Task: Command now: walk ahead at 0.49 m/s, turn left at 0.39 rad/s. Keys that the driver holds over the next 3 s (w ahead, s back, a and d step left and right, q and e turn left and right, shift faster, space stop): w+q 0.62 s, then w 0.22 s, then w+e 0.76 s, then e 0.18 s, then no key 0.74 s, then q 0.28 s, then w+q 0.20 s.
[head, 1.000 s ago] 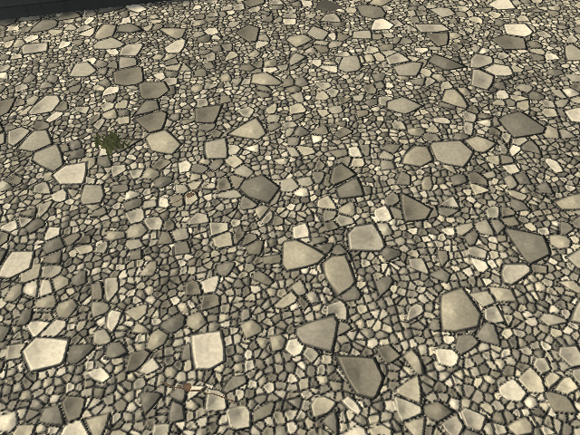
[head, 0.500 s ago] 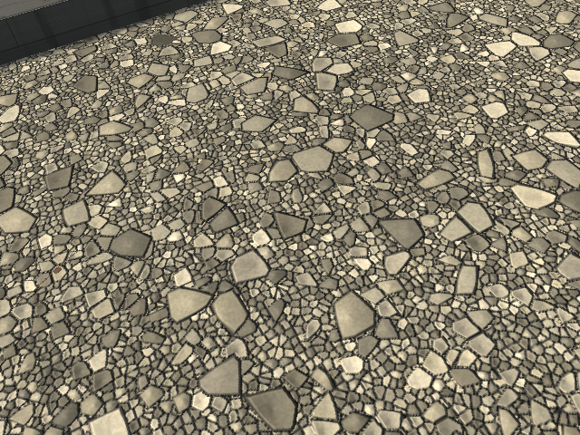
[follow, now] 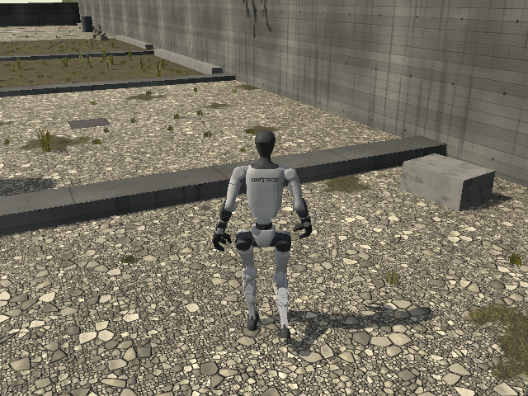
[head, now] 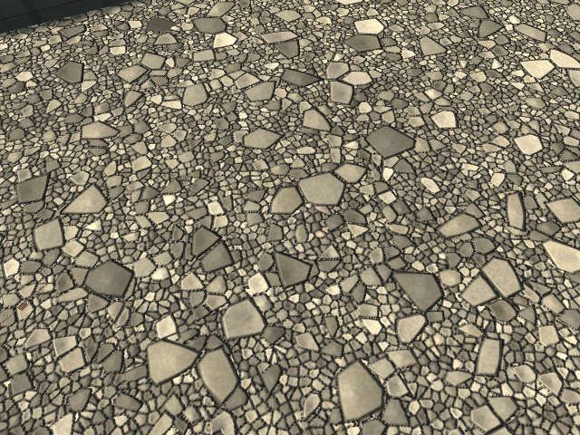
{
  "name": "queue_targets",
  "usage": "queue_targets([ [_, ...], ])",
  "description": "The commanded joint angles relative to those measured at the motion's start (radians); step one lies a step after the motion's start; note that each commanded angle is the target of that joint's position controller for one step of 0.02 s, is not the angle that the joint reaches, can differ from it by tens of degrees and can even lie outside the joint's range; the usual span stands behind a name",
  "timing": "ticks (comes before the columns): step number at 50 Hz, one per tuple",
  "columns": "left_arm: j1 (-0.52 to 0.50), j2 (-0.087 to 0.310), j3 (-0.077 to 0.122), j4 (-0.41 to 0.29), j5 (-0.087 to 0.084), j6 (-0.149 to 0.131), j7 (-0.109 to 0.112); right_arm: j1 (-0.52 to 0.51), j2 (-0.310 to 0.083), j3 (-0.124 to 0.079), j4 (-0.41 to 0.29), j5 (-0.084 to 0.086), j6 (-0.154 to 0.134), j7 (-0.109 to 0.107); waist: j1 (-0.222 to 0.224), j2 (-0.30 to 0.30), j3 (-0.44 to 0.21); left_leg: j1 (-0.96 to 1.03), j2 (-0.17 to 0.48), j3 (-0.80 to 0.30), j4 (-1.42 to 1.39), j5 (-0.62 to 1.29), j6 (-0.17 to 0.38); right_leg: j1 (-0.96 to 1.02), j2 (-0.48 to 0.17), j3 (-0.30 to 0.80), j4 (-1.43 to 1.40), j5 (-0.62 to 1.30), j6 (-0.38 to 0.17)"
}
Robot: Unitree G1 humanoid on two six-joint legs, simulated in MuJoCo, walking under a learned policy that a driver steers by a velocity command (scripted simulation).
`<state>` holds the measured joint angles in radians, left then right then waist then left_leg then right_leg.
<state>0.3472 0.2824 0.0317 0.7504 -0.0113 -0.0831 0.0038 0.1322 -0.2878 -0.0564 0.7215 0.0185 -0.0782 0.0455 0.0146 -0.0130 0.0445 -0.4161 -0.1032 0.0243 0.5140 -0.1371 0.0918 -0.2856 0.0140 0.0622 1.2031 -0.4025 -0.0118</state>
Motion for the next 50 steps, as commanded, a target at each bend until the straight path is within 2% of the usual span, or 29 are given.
queue_targets([
  [1,-0.083,0.143,0.037,-0.136,0.017,-0.053,0.0,0.086,-0.117,-0.03,-0.052,-0.018,-0.002,-0.02,-0.026,0.006,-0.085,0.347,0.287,-0.461,-0.291,0.004,0.209,-0.381,-0.103,0.053,0.0,0.091,0.01],
  [3,-0.049,0.12,0.033,-0.136,0.027,-0.035,0.003,0.064,-0.111,-0.031,-0.061,-0.011,-0.001,-0.027,0.011,0.057,-0.067,0.239,0.256,-0.408,-0.324,0.08,0.222,-0.334,-0.118,0.035,-0.078,0.096,0.038],
  [5,-0.078,0.095,0.024,-0.152,0.034,-0.021,0.008,0.074,-0.13,-0.036,-0.053,-0.005,-0.003,-0.035,0.014,0.062,-0.04,0.136,0.233,-0.337,-0.336,0.144,0.219,-0.315,-0.115,0.003,-0.189,0.136,0.069],
  [9,-0.26,0.049,0.004,-0.195,0.03,-0.029,0.003,0.137,-0.164,-0.048,-0.031,0.008,0.008,-0.051,-0.058,0.069,-0.026,0.045,0.158,-0.256,-0.304,0.094,0.147,-0.196,-0.054,-0.023,-0.522,0.439,0.092],
  [11,-0.311,0.064,0.009,-0.206,0.012,-0.035,-0.003,0.188,-0.171,-0.05,-0.016,0.014,0.018,-0.054,-0.083,0.081,-0.042,0.084,0.176,-0.298,-0.274,0.037,0.132,-0.154,-0.025,-0.009,-0.604,0.496,0.097],
  [14,-0.314,0.111,0.031,-0.213,0.0,-0.041,-0.011,0.21,-0.163,-0.05,-0.011,0.018,0.029,-0.059,-0.066,0.103,-0.057,0.194,0.22,-0.4,-0.177,-0.042,0.097,-0.127,-0.027,0.036,-0.685,0.423,0.072],
  [16,-0.232,0.132,0.049,-0.194,-0.001,-0.048,-0.011,0.197,-0.148,-0.048,-0.019,0.01,0.035,-0.058,-0.012,0.122,-0.075,0.206,0.213,-0.428,-0.083,-0.031,0.066,-0.011,-0.026,0.019,-0.728,0.344,0.029],
  [17,-0.137,0.16,0.064,-0.181,0.008,-0.052,-0.005,0.201,-0.108,-0.035,-0.025,0.003,0.034,-0.054,0.036,0.106,-0.135,0.172,0.165,-0.392,0.05,-0.015,0.033,0.142,-0.068,0.039,-0.744,0.315,-0.01],
  [18,0.011,0.217,0.079,-0.17,0.021,-0.05,0.004,0.225,-0.031,-0.008,-0.046,-0.019,0.03,-0.049,0.084,-0.038,-0.283,0.056,0.092,-0.293,0.352,-0.201,-0.006,0.389,-0.257,0.221,-0.74,0.238,-0.073],
  [19,0.067,0.295,0.098,-0.131,0.031,-0.034,-0.005,0.364,0.002,0.007,-0.078,0.018,0.017,-0.045,0.015,-0.383,-0.373,-0.281,0.001,-0.179,0.663,-0.485,-0.055,0.624,-0.463,0.712,-0.858,-0.022,-0.239],
  [20,0.041,0.195,0.081,-0.148,0.02,-0.031,-0.01,0.328,-0.108,-0.014,-0.052,0.035,0.021,-0.052,0.048,-0.237,-0.292,-0.39,0.08,-0.203,0.79,-0.407,-0.07,0.564,-0.445,0.762,-0.912,-0.237,-0.225],
  [21,0.001,0.141,0.065,-0.152,0.016,-0.028,-0.006,0.214,-0.157,-0.03,-0.067,0.024,0.027,-0.053,0.073,-0.134,-0.173,-0.408,0.109,-0.182,0.814,-0.307,-0.075,0.456,-0.396,0.579,-0.917,-0.169,-0.182],
  [22,-0.048,0.122,0.055,-0.153,0.024,-0.024,-0.006,0.162,-0.148,-0.031,-0.077,0.01,0.033,-0.055,0.056,-0.063,-0.115,-0.367,0.142,-0.163,0.791,-0.233,-0.082,0.345,-0.347,0.436,-0.922,0.003,-0.159],
  [23,-0.079,0.099,0.048,-0.143,0.027,-0.022,-0.006,0.135,-0.135,-0.034,-0.09,0.001,0.035,-0.052,0.038,-0.067,-0.066,-0.347,0.165,-0.165,0.743,-0.189,-0.086,0.27,-0.305,0.335,-0.941,0.12,-0.154],
  [25,-0.096,0.082,0.045,-0.125,0.027,-0.029,-0.004,0.143,-0.1,-0.033,-0.094,0.012,0.046,-0.042,0.011,-0.114,-0.04,-0.281,0.194,-0.143,0.691,-0.148,-0.09,0.193,-0.26,0.198,-0.988,0.231,-0.142],
  [29,-0.077,0.117,0.062,-0.078,0.018,-0.038,-0.004,0.084,-0.055,-0.022,-0.118,0.001,0.061,-0.036,0.009,-0.07,-0.015,-0.332,0.206,-0.133,0.568,-0.07,-0.107,0.201,-0.278,0.066,-1.033,0.402,-0.174],
  [34,-0.047,0.151,0.069,-0.028,0.012,-0.025,-0.001,-0.047,-0.019,-0.002,-0.14,0.0,0.042,-0.011,0.049,-0.037,0.008,-0.269,0.187,-0.081,0.272,0.135,-0.094,0.219,-0.252,-0.082,-1.051,0.475,-0.158],
  [37,0.006,0.175,0.074,0.014,-0.006,-0.013,-0.003,-0.14,-0.017,0.006,-0.169,0.004,0.031,0.003,0.072,-0.03,0.043,-0.239,0.167,-0.04,0.15,0.131,-0.07,0.266,-0.272,-0.111,-1.052,0.489,-0.159],
  [39,0.03,0.188,0.077,0.041,-0.018,-0.002,-0.005,-0.176,-0.03,0.003,-0.189,0.004,0.027,0.011,0.066,-0.041,0.05,-0.229,0.152,-0.021,0.095,0.066,-0.043,0.33,-0.298,-0.113,-1.023,0.565,-0.153],
  [41,0.026,0.213,0.082,0.057,-0.025,0.01,-0.001,-0.144,-0.062,-0.01,-0.19,-0.004,0.025,0.013,0.021,-0.076,0.007,-0.123,0.107,0.02,0.054,-0.018,-0.005,0.374,-0.304,-0.135,-0.926,0.85,-0.136],
  [42,0.016,0.222,0.081,0.064,-0.027,0.016,0.003,-0.051,-0.093,-0.028,-0.167,-0.008,0.026,0.009,-0.043,-0.087,-0.058,0.026,0.073,0.045,0.017,-0.006,0.021,0.365,-0.288,-0.165,-0.808,1.009,-0.116],
  [43,0.022,0.206,0.07,0.071,-0.027,0.02,0.008,0.104,-0.138,-0.054,-0.119,-0.009,0.028,-0.002,-0.123,-0.076,-0.147,0.279,0.056,0.048,-0.023,0.061,0.051,0.27,-0.248,-0.192,-0.627,1.031,-0.089],
  [44,0.021,0.156,0.045,0.048,-0.003,0.014,0.009,0.289,-0.217,-0.079,-0.081,-0.018,0.036,-0.022,-0.194,0.022,-0.285,0.624,0.245,-0.175,0.024,0.117,0.112,0.009,-0.195,-0.192,-0.311,0.677,-0.051],
  [45,0.14,0.031,0.005,0.028,0.004,-0.004,-0.006,0.285,-0.281,-0.077,-0.078,-0.024,0.032,-0.027,-0.094,0.247,-0.43,0.871,0.508,-0.67,-0.079,-0.05,0.268,-0.337,-0.008,-0.093,0.02,-0.179,0.0],
  [46,0.047,0.145,0.035,0.041,-0.027,-0.021,-0.012,0.291,-0.191,-0.058,-0.083,-0.02,0.026,-0.028,-0.161,0.132,-0.42,0.808,0.505,-0.7,-0.156,-0.117,0.246,-0.414,-0.028,0.067,0.117,-0.197,-0.008],
  [47,-0.041,0.173,0.047,0.003,-0.05,-0.026,-0.013,0.239,-0.158,-0.044,-0.069,-0.019,0.019,-0.028,-0.143,0.128,-0.25,0.675,0.465,-0.513,-0.179,-0.054,0.197,-0.477,-0.071,0.047,0.107,-0.11,-0.015],
  [48,-0.073,0.154,0.044,-0.001,-0.038,-0.026,-0.006,0.177,-0.126,-0.035,-0.061,-0.016,0.012,-0.026,-0.102,0.08,-0.169,0.54,0.418,-0.396,-0.206,0.021,0.162,-0.452,-0.115,0.027,0.046,-0.018,-0.012],
  [49,-0.076,0.145,0.048,0.004,-0.019,-0.019,-0.003,0.125,-0.091,-0.027,-0.059,-0.02,0.006,-0.022,-0.067,0.086,-0.115,0.436,0.38,-0.315,-0.24,0.07,0.143,-0.416,-0.14,0.023,0.0,0.045,-0.003],
  [50,-0.034,0.132,0.05,0.019,-0.018,-0.003,-0.004,0.093,-0.065,-0.021,-0.059,-0.028,-0.003,-0.019,-0.03,0.107,-0.101,0.362,0.355,-0.252,-0.281,0.093,0.131,-0.35,-0.16,0.036,-0.016,0.099,0.002],
])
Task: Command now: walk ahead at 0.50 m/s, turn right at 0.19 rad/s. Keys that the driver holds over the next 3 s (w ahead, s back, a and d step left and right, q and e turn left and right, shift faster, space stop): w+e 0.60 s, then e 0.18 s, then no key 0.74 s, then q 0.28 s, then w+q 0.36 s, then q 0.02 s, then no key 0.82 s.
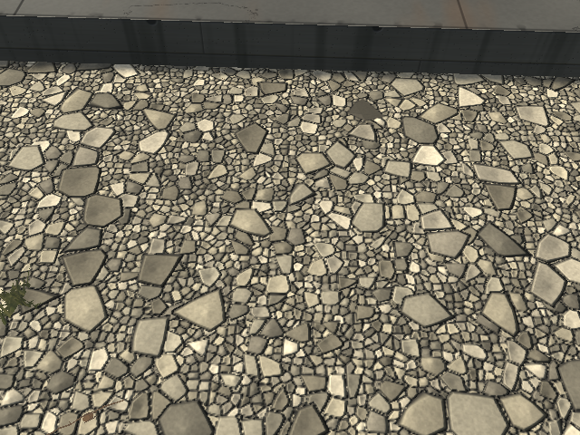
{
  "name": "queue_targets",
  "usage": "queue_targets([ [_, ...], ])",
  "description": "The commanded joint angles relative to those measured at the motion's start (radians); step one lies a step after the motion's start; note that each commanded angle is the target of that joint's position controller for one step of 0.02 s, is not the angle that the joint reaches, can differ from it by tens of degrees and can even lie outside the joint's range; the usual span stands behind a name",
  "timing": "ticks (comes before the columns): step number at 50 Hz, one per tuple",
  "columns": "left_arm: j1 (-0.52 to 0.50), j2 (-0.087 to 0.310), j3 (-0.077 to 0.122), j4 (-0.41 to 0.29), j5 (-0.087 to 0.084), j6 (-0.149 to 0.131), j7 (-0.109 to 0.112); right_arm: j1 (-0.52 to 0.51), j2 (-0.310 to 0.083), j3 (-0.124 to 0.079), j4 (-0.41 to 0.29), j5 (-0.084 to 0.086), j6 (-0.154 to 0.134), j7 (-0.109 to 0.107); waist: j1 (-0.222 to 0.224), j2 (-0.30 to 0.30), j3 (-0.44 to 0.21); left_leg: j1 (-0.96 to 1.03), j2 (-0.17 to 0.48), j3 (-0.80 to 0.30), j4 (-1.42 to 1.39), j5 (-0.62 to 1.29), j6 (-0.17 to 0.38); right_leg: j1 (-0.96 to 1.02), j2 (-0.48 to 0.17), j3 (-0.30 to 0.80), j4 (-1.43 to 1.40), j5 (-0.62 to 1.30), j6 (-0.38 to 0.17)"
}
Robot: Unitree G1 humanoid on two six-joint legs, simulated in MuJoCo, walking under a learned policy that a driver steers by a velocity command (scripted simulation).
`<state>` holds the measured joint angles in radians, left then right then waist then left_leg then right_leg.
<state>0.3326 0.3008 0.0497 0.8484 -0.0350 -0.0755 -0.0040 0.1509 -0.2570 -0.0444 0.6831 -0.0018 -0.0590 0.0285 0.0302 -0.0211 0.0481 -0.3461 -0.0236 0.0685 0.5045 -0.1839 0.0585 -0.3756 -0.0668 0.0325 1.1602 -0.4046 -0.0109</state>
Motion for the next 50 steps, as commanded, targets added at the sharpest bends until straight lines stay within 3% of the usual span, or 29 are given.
queue_targets([
  [1,0.009,0.09,0.029,-0.067,0.002,0.004,0.004,0.061,-0.089,-0.036,-0.012,-0.01,-0.033,-0.001,-0.028,0.12,-0.099,0.246,0.271,-0.261,-0.308,0.151,0.166,-0.221,-0.083,0.066,0.02,0.132,0.008],
  [3,0.007,0.059,0.025,-0.067,0.002,0.027,0.007,0.051,-0.097,-0.041,0.013,-0.01,-0.053,-0.003,-0.009,0.094,-0.057,0.19,0.271,-0.18,-0.355,0.218,0.168,-0.233,-0.085,0.074,-0.01,0.174,0.025],
  [6,-0.062,0.049,0.025,-0.094,0.008,0.032,0.008,0.069,-0.113,-0.048,0.048,-0.019,-0.058,-0.017,-0.021,0.077,-0.011,0.203,0.255,-0.073,-0.378,0.277,0.149,-0.31,-0.075,0.094,-0.133,0.316,0.039],
  [10,-0.186,0.022,0.009,-0.133,0.014,0.022,-0.018,0.089,-0.144,-0.052,0.074,-0.011,-0.052,-0.03,-0.066,0.06,0.024,0.232,0.237,0.041,-0.397,0.281,0.114,-0.279,-0.052,0.019,-0.383,0.502,0.021],
  [13,-0.28,0.014,0.001,-0.182,0.015,0.022,-0.038,0.149,-0.17,-0.061,0.108,0.002,-0.034,-0.037,-0.103,0.044,0.057,0.347,0.278,0.071,-0.372,0.314,0.107,-0.327,-0.043,-0.016,-0.482,0.481,-0.007],
  [15,-0.316,0.022,0.002,-0.214,0.015,0.022,-0.053,0.167,-0.183,-0.066,0.123,0.012,-0.016,-0.04,-0.106,0.049,0.06,0.431,0.303,0.087,-0.324,0.393,0.095,-0.352,-0.03,-0.043,-0.518,0.409,-0.031],
  [18,-0.257,0.064,0.025,-0.234,0.015,0.03,-0.064,0.144,-0.224,-0.076,0.117,0.018,0.01,-0.052,-0.045,0.101,-0.019,0.487,0.306,0.127,-0.139,0.834,0.059,-0.207,0.056,-0.129,-0.522,0.255,-0.087],
  [19,-0.161,0.096,0.044,-0.217,0.013,0.034,-0.062,0.133,-0.234,-0.078,0.113,0.019,0.02,-0.057,0.012,0.11,-0.077,0.47,0.294,0.139,0.006,0.945,0.045,-0.081,0.098,-0.15,-0.525,0.219,-0.113],
  [20,-0.003,0.148,0.075,-0.18,0.011,0.036,-0.05,0.116,-0.23,-0.074,0.107,0.023,0.023,-0.062,0.101,0.088,-0.158,0.371,0.255,0.16,0.223,0.899,0.013,0.156,0.136,-0.14,-0.593,0.271,-0.152],
  [21,0.124,0.241,0.105,-0.157,0.009,0.049,-0.026,0.148,-0.177,-0.053,0.088,-0.002,0.012,-0.063,0.134,-0.06,-0.252,0.116,0.196,0.161,0.542,0.495,-0.033,0.455,-0.012,0.11,-0.617,0.299,-0.215],
  [22,0.058,0.299,0.109,-0.188,0.004,0.039,-0.025,0.214,-0.058,-0.014,0.039,-0.012,-0.02,-0.045,0.018,-0.274,-0.355,-0.31,-0.044,0.017,0.901,-0.364,-0.094,0.751,-0.244,0.709,-0.772,0.115,-0.425],
  [23,0.077,0.21,0.082,-0.203,0.012,0.028,-0.032,0.116,-0.154,-0.03,0.03,0.017,-0.061,-0.025,0.093,-0.124,-0.409,-0.41,0.001,-0.187,0.944,-0.364,-0.064,0.772,-0.261,0.774,-0.866,0.057,-0.399],
  [24,0.051,0.166,0.07,-0.2,0.022,0.017,-0.031,0.034,-0.173,-0.034,-0.001,0.049,-0.079,-0.017,0.09,-0.074,-0.274,-0.45,0.042,-0.179,0.902,-0.288,-0.039,0.666,-0.23,0.625,-0.87,0.11,-0.352],
  [25,-0.009,0.148,0.064,-0.202,0.02,0.009,-0.033,0.02,-0.154,-0.029,-0.003,0.036,-0.087,-0.023,0.035,0.03,-0.166,-0.423,0.087,-0.171,0.797,-0.217,-0.034,0.505,-0.184,0.504,-0.872,0.234,-0.319],
  [26,-0.066,0.113,0.054,-0.213,0.021,0.006,-0.029,0.022,-0.164,-0.036,0.008,0.01,-0.083,-0.03,0.001,0.037,-0.13,-0.363,0.12,-0.168,0.705,-0.178,-0.041,0.398,-0.149,0.417,-0.879,0.339,-0.298],
  [27,-0.095,0.102,0.047,-0.231,0.032,0.005,-0.023,0.041,-0.165,-0.04,0.012,0.001,-0.071,-0.029,-0.028,0.009,-0.111,-0.301,0.134,-0.171,0.672,-0.151,-0.05,0.317,-0.124,0.378,-0.899,0.41,-0.296],
  [30,-0.093,0.123,0.053,-0.232,0.026,0.001,-0.009,0.052,-0.134,-0.035,0.009,-0.014,-0.041,-0.032,-0.05,0.002,-0.086,-0.26,0.129,-0.141,0.545,-0.098,-0.102,0.197,-0.092,0.299,-0.934,0.528,-0.302],
  [32,-0.084,0.154,0.062,-0.225,0.027,0.009,0.007,-0.019,-0.114,-0.027,-0.014,-0.018,-0.032,-0.038,-0.037,-0.007,-0.046,-0.251,0.101,-0.116,0.4,-0.006,-0.135,0.131,-0.053,0.225,-0.915,0.686,-0.275],
  [35,-0.048,0.165,0.069,-0.208,0.019,0.037,0.025,-0.107,-0.086,-0.014,-0.033,-0.017,-0.035,-0.032,0.003,-0.052,-0.079,-0.128,0.021,-0.089,0.168,0.205,-0.143,0.083,0.021,0.155,-0.843,0.729,-0.195],
  [38,-0.016,0.158,0.069,-0.193,0.012,0.059,0.033,-0.153,-0.107,-0.021,-0.05,-0.001,-0.033,-0.022,0.02,-0.081,-0.103,-0.091,-0.017,-0.12,0.057,0.246,-0.133,0.133,0.003,0.239,-0.781,0.614,-0.161],
  [41,-0.05,0.13,0.064,-0.204,0.02,0.068,0.045,-0.094,-0.152,-0.04,-0.034,-0.007,-0.043,-0.014,-0.017,-0.108,-0.125,-0.058,0.0,-0.155,-0.015,0.209,-0.091,0.226,-0.029,0.329,-0.66,0.574,-0.136],
  [42,-0.079,0.112,0.059,-0.213,0.02,0.068,0.046,-0.041,-0.155,-0.044,-0.02,-0.015,-0.051,-0.015,-0.05,-0.103,-0.14,0.014,0.012,-0.138,-0.078,0.283,-0.066,0.227,-0.004,0.319,-0.587,0.566,-0.112],
  [43,-0.067,0.069,0.045,-0.226,0.03,0.063,0.044,0.006,-0.184,-0.049,-0.019,-0.035,-0.058,-0.02,-0.062,-0.049,-0.213,0.168,0.098,-0.189,-0.087,0.487,-0.022,0.195,0.058,0.28,-0.447,0.486,-0.072],
  [44,0.052,0.011,0.024,-0.228,0.046,0.059,0.042,0.036,-0.228,-0.05,-0.029,-0.058,-0.056,-0.027,-0.016,0.169,-0.319,0.441,0.318,-0.418,-0.02,0.915,0.102,0.002,0.166,0.203,-0.192,-0.049,-0.014],
  [45,0.19,0.05,0.021,-0.21,0.026,0.059,0.035,0.077,-0.213,-0.052,0.0,-0.041,-0.036,-0.022,0.018,0.34,-0.421,0.546,0.485,-0.716,-0.059,0.768,0.275,-0.145,0.194,0.169,0.014,-0.341,0.03],
  [46,0.166,0.137,0.042,-0.177,0.018,0.073,0.035,0.032,-0.156,-0.038,-0.025,-0.013,-0.026,-0.018,-0.004,0.195,-0.361,0.459,0.438,-0.706,-0.101,0.491,0.26,-0.178,0.14,0.192,0.102,-0.274,0.06],
  [47,0.053,0.164,0.052,-0.187,0.016,0.093,0.041,-0.004,-0.12,-0.025,-0.035,-0.011,-0.012,-0.019,-0.03,0.124,-0.274,0.381,0.371,-0.583,-0.115,0.319,0.208,-0.206,0.118,0.157,0.134,-0.207,0.079],
  [48,0.002,0.154,0.052,-0.192,0.02,0.112,0.047,-0.043,-0.095,-0.011,-0.035,-0.014,0.0,-0.018,-0.027,0.091,-0.211,0.28,0.318,-0.501,-0.145,0.209,0.175,-0.197,0.098,0.136,0.098,-0.172,0.088],
  [50,-0.023,0.103,0.039,-0.2,0.027,0.131,0.049,-0.101,-0.097,-0.005,-0.022,-0.023,0.017,-0.019,0.005,0.134,-0.119,0.087,0.229,-0.371,-0.208,0.102,0.131,-0.085,0.061,0.092,-0.086,-0.112,0.092],
])
Over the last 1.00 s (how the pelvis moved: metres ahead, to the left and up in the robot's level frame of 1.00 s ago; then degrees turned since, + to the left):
0.53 0.10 0.01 25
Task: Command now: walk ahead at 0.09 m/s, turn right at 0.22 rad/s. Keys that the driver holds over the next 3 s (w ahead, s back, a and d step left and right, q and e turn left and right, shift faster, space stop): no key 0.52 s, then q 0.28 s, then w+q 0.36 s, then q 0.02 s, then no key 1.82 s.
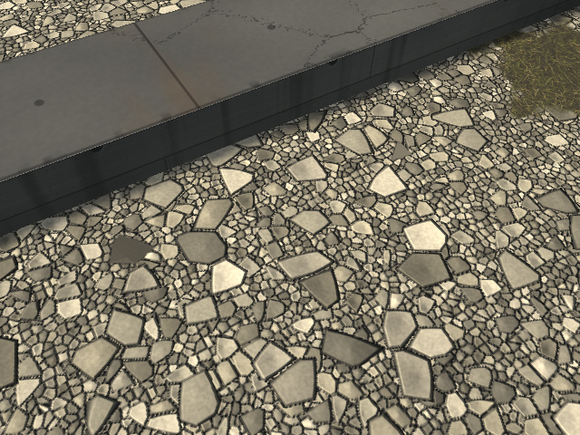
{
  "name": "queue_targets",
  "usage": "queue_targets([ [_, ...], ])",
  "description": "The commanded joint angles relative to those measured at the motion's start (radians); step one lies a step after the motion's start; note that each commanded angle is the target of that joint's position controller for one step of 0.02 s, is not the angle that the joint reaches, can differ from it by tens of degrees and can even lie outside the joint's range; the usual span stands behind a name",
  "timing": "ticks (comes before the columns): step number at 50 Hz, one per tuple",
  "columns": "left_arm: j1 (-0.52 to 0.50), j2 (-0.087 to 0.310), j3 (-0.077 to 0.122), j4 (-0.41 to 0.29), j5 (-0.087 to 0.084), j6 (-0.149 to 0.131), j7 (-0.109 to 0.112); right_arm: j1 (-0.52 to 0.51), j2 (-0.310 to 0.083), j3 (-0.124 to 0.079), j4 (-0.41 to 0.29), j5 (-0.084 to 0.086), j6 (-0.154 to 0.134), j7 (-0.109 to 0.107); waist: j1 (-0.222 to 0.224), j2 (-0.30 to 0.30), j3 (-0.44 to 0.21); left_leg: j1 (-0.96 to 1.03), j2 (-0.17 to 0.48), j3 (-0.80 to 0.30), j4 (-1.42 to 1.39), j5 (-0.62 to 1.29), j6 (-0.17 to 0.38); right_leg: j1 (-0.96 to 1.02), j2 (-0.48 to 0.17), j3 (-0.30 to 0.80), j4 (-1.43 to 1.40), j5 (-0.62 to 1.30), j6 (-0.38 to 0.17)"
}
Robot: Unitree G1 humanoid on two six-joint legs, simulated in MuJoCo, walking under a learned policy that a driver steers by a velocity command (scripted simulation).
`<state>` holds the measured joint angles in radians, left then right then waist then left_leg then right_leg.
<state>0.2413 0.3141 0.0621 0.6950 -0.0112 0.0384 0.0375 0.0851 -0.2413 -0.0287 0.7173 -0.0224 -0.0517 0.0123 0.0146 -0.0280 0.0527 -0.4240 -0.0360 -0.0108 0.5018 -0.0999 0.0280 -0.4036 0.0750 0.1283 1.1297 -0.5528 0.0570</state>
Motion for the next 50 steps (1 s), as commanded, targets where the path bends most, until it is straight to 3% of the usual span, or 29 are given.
queue_targets([
  [1,0.078,0.055,0.016,-0.04,0.007,0.015,0.006,-0.042,-0.117,-0.023,-0.048,-0.005,0.014,-0.003,0.023,0.167,-0.117,0.126,0.205,-0.236,-0.216,0.038,0.155,0.007,-0.078,-0.043,-0.152,0.049,0.025],
  [3,0.073,0.023,0.002,-0.03,0.015,0.003,0.003,-0.025,-0.131,-0.029,-0.032,-0.001,0.019,-0.008,0.008,0.186,-0.147,0.143,0.201,-0.2,-0.203,0.114,0.173,0.086,-0.083,-0.073,-0.307,0.07,0.019],
  [5,0.063,0.035,0.003,-0.02,0.013,-0.002,-0.001,-0.003,-0.145,-0.033,-0.019,0.01,0.023,-0.011,-0.004,0.179,-0.179,0.177,0.226,-0.217,-0.19,0.087,0.19,0.142,-0.087,-0.077,-0.43,0.171,0.006],
  [7,0.076,0.034,0.004,-0.001,0.016,-0.002,-0.008,-0.019,-0.142,-0.028,-0.014,0.02,0.031,-0.012,0.019,0.161,-0.168,0.133,0.216,-0.206,-0.182,-0.06,0.167,0.238,-0.077,-0.1,-0.599,0.324,-0.023],
  [8,0.06,0.037,0.004,-0.004,0.025,-0.002,-0.01,-0.001,-0.126,-0.02,-0.003,0.023,0.031,-0.011,0.02,0.148,-0.149,0.09,0.196,-0.198,-0.186,-0.163,0.129,0.282,-0.079,-0.093,-0.663,0.364,-0.045],
  [9,0.035,0.062,0.005,-0.022,0.04,-0.003,-0.009,0.023,-0.106,-0.012,0.009,0.017,0.027,-0.008,0.012,0.107,-0.133,0.039,0.173,-0.181,-0.174,-0.264,0.072,0.318,-0.136,-0.026,-0.687,0.41,-0.075],
  [10,0.003,0.126,0.019,-0.025,0.041,-0.001,-0.007,0.052,-0.108,-0.014,0.008,0.006,0.022,-0.003,-0.039,-0.012,-0.09,0.031,0.097,-0.1,-0.148,-0.339,0.019,0.236,-0.18,0.03,-0.683,0.309,-0.118],
  [12,-0.014,0.043,-0.001,-0.015,0.043,-0.017,-0.014,0.008,-0.097,-0.011,0.013,-0.001,0.021,-0.003,-0.025,-0.055,-0.052,0.152,0.058,-0.043,-0.083,-0.231,-0.024,0.08,-0.156,0.022,-0.738,0.097,-0.121],
  [13,-0.023,0.034,-0.004,-0.012,0.045,-0.026,-0.015,0.016,-0.089,-0.01,0.023,0.002,0.022,-0.006,-0.03,-0.063,-0.043,0.176,0.06,-0.041,-0.066,-0.192,-0.018,0.059,-0.15,0.017,-0.745,0.116,-0.104],
  [17,0.002,0.039,-0.005,0.002,0.03,-0.054,-0.014,0.047,-0.095,-0.012,0.058,0.006,0.024,-0.012,-0.028,-0.028,-0.053,0.193,0.067,-0.044,-0.043,-0.067,0.001,0.098,-0.138,0.0,-0.702,0.292,-0.082],
  [27,0.027,0.025,-0.008,0.04,0.024,-0.054,-0.01,0.043,-0.104,-0.017,0.143,0.02,0.04,-0.025,-0.021,0.026,-0.076,0.227,0.074,-0.055,-0.017,0.08,-0.003,0.164,-0.112,-0.038,-0.674,0.445,-0.078],
  [29,0.029,0.06,0.007,0.04,0.021,-0.05,0.001,0.005,-0.137,-0.027,0.133,0.03,0.046,-0.028,-0.009,0.022,-0.064,0.169,0.063,-0.061,0.013,0.1,0.007,0.192,-0.111,-0.051,-0.658,0.46,-0.084],
  [32,0.058,0.09,0.027,0.042,0.018,-0.037,0.023,-0.021,-0.144,-0.037,0.114,0.039,0.056,-0.029,0.005,-0.019,-0.063,0.077,0.034,-0.06,0.09,0.085,0.007,0.222,-0.168,-0.022,-0.663,0.525,-0.128],
  [34,0.061,0.103,0.037,0.038,0.019,-0.029,0.035,-0.013,-0.133,-0.041,0.103,0.036,0.064,-0.025,0.003,-0.073,-0.063,0.014,0.021,-0.041,0.161,0.015,-0.006,0.241,-0.256,0.037,-0.685,0.589,-0.181],
  [37,-0.026,0.102,0.042,0.006,0.014,-0.031,0.047,0.017,-0.118,-0.046,0.091,0.034,0.074,-0.008,-0.023,-0.146,-0.066,-0.027,0.036,-0.001,0.29,-0.297,-0.002,0.222,-0.389,0.104,-0.695,0.679,-0.252],
  [38,-0.054,0.106,0.043,-0.004,0.009,-0.033,0.048,0.018,-0.115,-0.047,0.087,0.036,0.074,-0.001,-0.028,-0.131,-0.056,-0.017,0.043,0.014,0.272,-0.328,0.006,0.206,-0.394,0.088,-0.682,0.693,-0.249],
  [40,-0.057,0.122,0.051,0.0,-0.001,-0.034,0.049,0.05,-0.123,-0.055,0.092,0.037,0.073,0.008,-0.045,-0.074,-0.067,0.11,0.03,0.02,0.114,-0.154,0.032,0.148,-0.328,-0.007,-0.598,0.627,-0.18],
  [41,-0.004,0.107,0.051,0.008,0.008,-0.036,0.044,0.087,-0.177,-0.073,0.095,0.037,0.072,0.003,-0.034,0.056,-0.099,0.209,0.072,-0.119,-0.013,-0.037,0.076,0.08,-0.239,-0.102,-0.455,0.395,-0.114],
  [42,-0.06,0.046,0.035,-0.051,0.026,-0.04,0.04,0.169,-0.285,-0.104,0.111,0.043,0.067,-0.003,-0.044,0.321,-0.11,0.343,0.256,-0.526,-0.161,-0.185,0.245,-0.172,-0.029,-0.238,-0.182,0.025,-0.015],
  [43,-0.113,0.044,0.029,-0.068,0.013,-0.054,0.032,0.259,-0.264,-0.087,0.111,0.025,0.041,0.006,-0.112,0.294,-0.158,0.441,0.349,-0.75,-0.272,-0.37,0.334,-0.307,-0.022,-0.06,0.006,-0.162,-0.021],
  [44,-0.106,0.067,0.034,-0.068,-0.011,-0.069,0.019,0.232,-0.231,-0.076,0.103,0.022,0.017,0.005,-0.091,0.208,-0.117,0.439,0.356,-0.721,-0.282,-0.504,0.317,-0.37,-0.065,-0.013,0.06,-0.091,-0.045],
  [45,-0.108,0.08,0.04,-0.053,-0.012,-0.08,0.011,0.183,-0.212,-0.071,0.083,0.034,0.003,-0.001,-0.07,0.131,-0.077,0.397,0.317,-0.655,-0.281,-0.57,0.27,-0.374,-0.096,-0.011,0.034,0.001,-0.063],
  [46,-0.118,0.09,0.046,-0.048,0.001,-0.092,0.009,0.143,-0.206,-0.069,0.068,0.043,0.0,-0.009,-0.057,0.1,-0.051,0.365,0.295,-0.61,-0.294,-0.556,0.237,-0.369,-0.115,-0.014,-0.031,0.081,-0.067],
  [48,-0.127,0.082,0.048,-0.041,0.02,-0.112,0.0,0.122,-0.193,-0.062,0.051,0.039,0.008,-0.027,-0.045,0.116,-0.06,0.307,0.226,-0.508,-0.322,-0.449,0.204,-0.266,-0.12,-0.03,-0.14,0.206,-0.053],
  [50,-0.129,0.059,0.043,-0.035,0.018,-0.128,-0.01,0.147,-0.192,-0.065,0.045,0.035,0.011,-0.039,-0.046,0.124,-0.068,0.285,0.186,-0.431,-0.326,-0.336,0.202,-0.207,-0.097,-0.058,-0.247,0.277,-0.03],
])
Over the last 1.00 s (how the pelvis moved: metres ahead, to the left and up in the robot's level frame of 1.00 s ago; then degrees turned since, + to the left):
0.51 -0.10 -0.01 -32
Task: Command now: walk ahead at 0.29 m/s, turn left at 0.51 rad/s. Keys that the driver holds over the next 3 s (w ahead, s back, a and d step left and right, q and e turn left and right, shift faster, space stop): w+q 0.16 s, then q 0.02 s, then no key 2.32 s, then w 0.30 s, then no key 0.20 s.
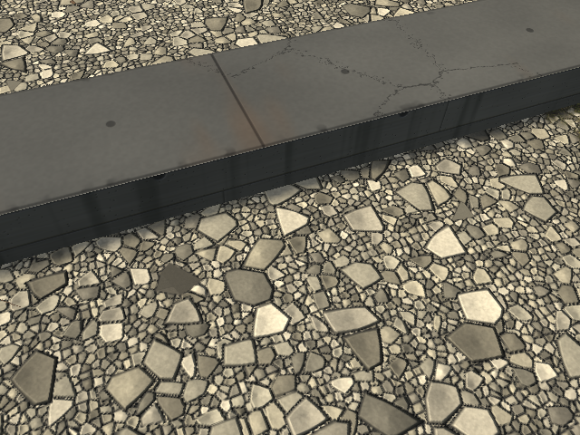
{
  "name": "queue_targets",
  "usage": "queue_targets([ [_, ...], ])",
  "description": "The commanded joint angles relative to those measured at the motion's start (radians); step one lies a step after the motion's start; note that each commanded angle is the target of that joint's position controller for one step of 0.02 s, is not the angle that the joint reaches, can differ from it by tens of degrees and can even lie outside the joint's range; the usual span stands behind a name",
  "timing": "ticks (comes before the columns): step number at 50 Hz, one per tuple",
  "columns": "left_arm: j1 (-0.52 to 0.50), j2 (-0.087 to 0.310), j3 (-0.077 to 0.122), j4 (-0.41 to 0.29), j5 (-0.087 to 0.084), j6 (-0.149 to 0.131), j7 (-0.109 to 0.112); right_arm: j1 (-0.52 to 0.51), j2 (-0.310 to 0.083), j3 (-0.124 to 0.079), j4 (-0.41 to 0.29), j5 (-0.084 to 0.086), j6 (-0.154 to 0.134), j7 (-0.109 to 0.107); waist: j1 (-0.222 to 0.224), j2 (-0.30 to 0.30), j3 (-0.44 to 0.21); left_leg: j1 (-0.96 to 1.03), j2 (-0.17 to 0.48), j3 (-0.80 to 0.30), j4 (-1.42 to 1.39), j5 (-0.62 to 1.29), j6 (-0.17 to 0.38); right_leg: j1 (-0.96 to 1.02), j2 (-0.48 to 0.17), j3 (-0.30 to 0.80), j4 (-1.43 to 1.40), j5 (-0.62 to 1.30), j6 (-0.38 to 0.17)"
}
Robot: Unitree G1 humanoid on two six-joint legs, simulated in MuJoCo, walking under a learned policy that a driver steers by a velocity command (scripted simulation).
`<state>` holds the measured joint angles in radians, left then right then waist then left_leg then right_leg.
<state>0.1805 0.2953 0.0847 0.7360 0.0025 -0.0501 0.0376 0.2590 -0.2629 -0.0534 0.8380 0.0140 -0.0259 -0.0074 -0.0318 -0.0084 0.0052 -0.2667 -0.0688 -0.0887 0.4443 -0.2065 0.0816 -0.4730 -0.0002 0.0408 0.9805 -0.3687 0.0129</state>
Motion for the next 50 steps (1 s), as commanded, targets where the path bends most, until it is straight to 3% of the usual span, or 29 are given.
queue_targets([
  [1,-0.076,0.066,0.016,-0.075,0.002,-0.044,-0.013,-0.018,-0.174,-0.042,-0.079,0.001,-0.015,-0.023,-0.003,0.106,-0.019,0.116,0.205,-0.329,-0.264,-0.2,0.148,-0.113,-0.011,0.023,-0.163,0.117,0.024],
  [4,-0.121,0.045,0.003,-0.089,-0.009,-0.053,-0.022,0.005,-0.196,-0.054,-0.089,0.009,-0.01,-0.026,-0.02,0.132,-0.009,0.068,0.196,-0.323,-0.25,-0.194,0.15,-0.043,0.014,0.018,-0.324,0.156,0.045],
  [7,-0.147,0.063,0.003,-0.102,-0.024,-0.063,-0.032,0.021,-0.204,-0.059,-0.101,0.016,-0.002,-0.02,-0.027,0.15,-0.006,0.014,0.198,-0.366,-0.227,-0.245,0.145,0.045,0.031,0.02,-0.417,0.165,0.048],
  [9,-0.131,0.079,0.009,-0.101,-0.03,-0.071,-0.032,0.016,-0.194,-0.057,-0.109,0.014,0.006,-0.017,-0.007,0.151,0.001,-0.017,0.186,-0.398,-0.193,-0.243,0.128,0.129,0.038,0.027,-0.474,0.182,0.036],
  [11,-0.061,0.085,0.014,-0.082,-0.017,-0.075,-0.028,0.003,-0.15,-0.044,-0.116,0.008,0.014,-0.019,0.042,0.142,-0.016,-0.038,0.136,-0.364,-0.087,-0.141,0.082,0.258,0.027,0.007,-0.57,0.25,0.013],
  [12,-0.009,0.105,0.02,-0.075,-0.004,-0.076,-0.022,0.01,-0.108,-0.032,-0.119,0.002,0.013,-0.021,0.065,0.127,-0.049,-0.071,0.101,-0.325,0.009,-0.113,0.043,0.357,-0.033,0.034,-0.596,0.268,-0.014],
  [13,0.07,0.148,0.024,-0.072,0.019,-0.073,-0.016,0.035,-0.03,-0.008,-0.13,-0.014,0.011,-0.023,0.072,-0.025,-0.135,-0.152,0.018,-0.212,0.259,-0.26,-0.016,0.505,-0.216,0.216,-0.621,0.302,-0.077],
  [14,0.115,0.239,0.045,-0.049,0.04,-0.054,-0.023,0.062,-0.043,-0.011,-0.181,0.004,0.004,-0.028,0.038,-0.268,-0.131,-0.381,-0.07,-0.089,0.441,-0.46,-0.054,0.57,-0.394,0.559,-0.694,0.252,-0.237],
  [15,0.082,0.177,0.033,-0.055,0.014,-0.049,-0.03,0.09,-0.133,-0.031,-0.16,0.0,0.001,-0.031,0.031,-0.211,-0.085,-0.446,0.011,-0.098,0.59,-0.441,-0.084,0.536,-0.416,0.619,-0.71,0.162,-0.281],
  [16,0.052,0.113,0.013,-0.062,0.003,-0.047,-0.032,0.054,-0.174,-0.044,-0.147,-0.002,0.007,-0.031,0.041,-0.143,-0.038,-0.458,0.033,-0.099,0.645,-0.373,-0.097,0.492,-0.361,0.495,-0.694,0.195,-0.255],
  [17,0.017,0.088,0.002,-0.066,0.007,-0.042,-0.036,0.046,-0.161,-0.045,-0.133,-0.007,0.019,-0.033,0.03,-0.103,-0.035,-0.43,0.049,-0.079,0.651,-0.321,-0.113,0.453,-0.302,0.383,-0.691,0.252,-0.222],
  [19,-0.036,0.061,-0.015,-0.059,0.011,-0.035,-0.034,0.027,-0.12,-0.037,-0.136,-0.016,0.03,-0.029,0.011,-0.114,-0.023,-0.34,0.081,-0.049,0.581,-0.21,-0.139,0.358,-0.238,0.241,-0.699,0.473,-0.201],
  [22,-0.046,0.078,-0.013,-0.034,0.014,-0.026,-0.031,0.0,-0.053,-0.012,-0.143,-0.017,0.029,-0.017,0.01,-0.138,-0.063,-0.152,0.087,0.035,0.375,-0.127,-0.16,0.281,-0.173,0.089,-0.674,0.708,-0.205],
  [24,-0.014,0.105,-0.009,-0.013,0.007,-0.017,-0.031,-0.043,-0.056,-0.008,-0.156,-0.015,0.029,-0.013,0.033,-0.144,-0.091,-0.075,0.077,0.057,0.264,-0.076,-0.157,0.292,-0.184,0.082,-0.658,0.748,-0.214],
  [26,0.0,0.116,-0.01,0.003,-0.005,-0.006,-0.033,-0.057,-0.077,-0.013,-0.16,-0.012,0.036,-0.012,0.036,-0.135,-0.092,-0.024,0.068,0.067,0.162,-0.02,-0.142,0.311,-0.199,0.098,-0.64,0.706,-0.217],
  [28,-0.005,0.099,-0.02,0.017,-0.021,-0.002,-0.035,-0.051,-0.079,-0.015,-0.157,-0.019,0.037,-0.012,0.01,-0.109,-0.073,0.086,0.06,0.072,-0.025,0.13,-0.104,0.277,-0.178,0.096,-0.611,0.569,-0.178],
  [29,0.031,0.078,-0.03,0.034,-0.016,-0.008,-0.037,-0.062,-0.108,-0.02,-0.168,-0.029,0.037,-0.018,0.011,-0.075,-0.073,0.173,0.101,0.015,-0.077,0.25,-0.078,0.236,-0.154,0.092,-0.599,0.473,-0.127],
  [30,0.061,0.052,-0.042,0.034,0.015,-0.018,-0.042,-0.047,-0.169,-0.031,-0.18,-0.034,0.039,-0.029,0.032,0.016,-0.121,0.293,0.206,-0.085,-0.028,0.502,-0.041,0.182,-0.1,0.049,-0.545,0.324,-0.07],
  [31,0.148,0.024,-0.049,0.051,0.021,-0.023,-0.045,-0.073,-0.175,-0.031,-0.169,-0.028,0.046,-0.034,0.091,0.131,-0.149,0.316,0.242,-0.106,0.036,0.507,0.031,0.157,-0.047,0.003,-0.563,0.161,-0.029],
  [32,0.1,0.04,-0.052,0.055,0.02,-0.017,-0.04,-0.103,-0.111,-0.02,-0.172,-0.016,0.049,-0.025,0.054,0.119,-0.127,0.244,0.2,-0.081,0.038,0.375,0.035,0.204,-0.039,-0.017,-0.572,0.144,-0.004],
  [33,0.056,0.068,-0.045,0.053,0.013,-0.009,-0.037,-0.114,-0.089,-0.015,-0.172,-0.017,0.048,-0.019,0.034,0.094,-0.077,0.214,0.162,-0.062,0.04,0.333,0.015,0.184,-0.029,-0.024,-0.561,0.163,0.005],
  [40,0.069,0.079,-0.044,0.09,0.004,0.024,-0.022,-0.117,-0.094,-0.016,-0.139,-0.018,0.03,-0.011,0.04,0.054,-0.074,0.181,0.143,-0.046,0.074,0.496,-0.001,0.265,-0.044,-0.017,-0.53,0.322,0.009],
  [50,0.052,0.082,-0.04,0.163,0.003,0.054,-0.003,-0.141,-0.093,-0.018,-0.053,-0.015,0.023,-0.01,0.05,0.019,-0.039,0.137,0.122,-0.028,0.04,0.372,-0.01,0.318,-0.043,-0.022,-0.558,0.268,0.016],
])
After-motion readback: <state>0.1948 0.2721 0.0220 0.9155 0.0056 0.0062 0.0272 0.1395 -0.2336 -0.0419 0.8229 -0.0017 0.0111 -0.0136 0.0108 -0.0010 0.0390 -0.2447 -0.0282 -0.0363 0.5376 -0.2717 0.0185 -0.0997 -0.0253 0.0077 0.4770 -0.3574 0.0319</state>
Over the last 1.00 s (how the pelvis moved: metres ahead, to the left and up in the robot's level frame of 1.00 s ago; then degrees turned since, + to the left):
0.09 0.01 0.02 11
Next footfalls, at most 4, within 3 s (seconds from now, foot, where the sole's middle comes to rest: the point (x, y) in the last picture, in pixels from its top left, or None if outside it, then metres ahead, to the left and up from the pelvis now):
0.26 right None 0.18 -0.14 -0.78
0.58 left None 0.20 0.11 -0.78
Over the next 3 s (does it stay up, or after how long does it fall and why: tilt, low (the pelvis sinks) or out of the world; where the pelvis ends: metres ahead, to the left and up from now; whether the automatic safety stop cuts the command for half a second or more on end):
stays up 0.27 0.03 0.00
